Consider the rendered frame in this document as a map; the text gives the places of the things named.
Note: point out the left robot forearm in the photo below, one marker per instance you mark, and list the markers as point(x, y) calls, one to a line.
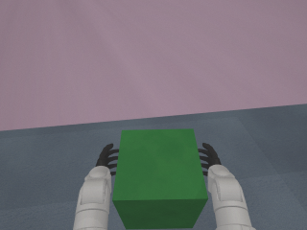
point(94, 200)

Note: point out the right robot forearm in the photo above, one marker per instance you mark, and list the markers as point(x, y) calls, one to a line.
point(229, 204)

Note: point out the robot left hand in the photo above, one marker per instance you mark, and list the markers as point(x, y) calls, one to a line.
point(104, 158)

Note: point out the robot right hand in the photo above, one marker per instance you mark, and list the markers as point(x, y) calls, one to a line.
point(212, 158)

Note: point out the carton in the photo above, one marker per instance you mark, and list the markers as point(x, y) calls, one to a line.
point(159, 183)

